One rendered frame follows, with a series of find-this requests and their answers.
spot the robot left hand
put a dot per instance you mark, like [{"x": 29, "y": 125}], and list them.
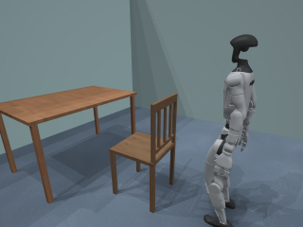
[{"x": 224, "y": 161}]

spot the right robot foot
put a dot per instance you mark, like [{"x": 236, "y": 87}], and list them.
[{"x": 230, "y": 204}]

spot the table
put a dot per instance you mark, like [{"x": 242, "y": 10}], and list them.
[{"x": 35, "y": 110}]

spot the robot left forearm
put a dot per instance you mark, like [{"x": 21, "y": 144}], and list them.
[{"x": 235, "y": 128}]

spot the left robot upper arm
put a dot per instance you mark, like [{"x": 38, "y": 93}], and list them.
[{"x": 235, "y": 83}]

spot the chair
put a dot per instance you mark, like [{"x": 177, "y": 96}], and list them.
[{"x": 150, "y": 149}]

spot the robot right hand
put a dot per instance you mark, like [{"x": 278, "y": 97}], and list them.
[{"x": 244, "y": 137}]

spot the robot torso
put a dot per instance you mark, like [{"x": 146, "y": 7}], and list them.
[{"x": 228, "y": 106}]

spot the right robot upper arm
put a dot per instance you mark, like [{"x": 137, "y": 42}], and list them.
[{"x": 253, "y": 98}]

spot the robot right forearm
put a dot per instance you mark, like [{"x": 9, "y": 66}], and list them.
[{"x": 248, "y": 119}]

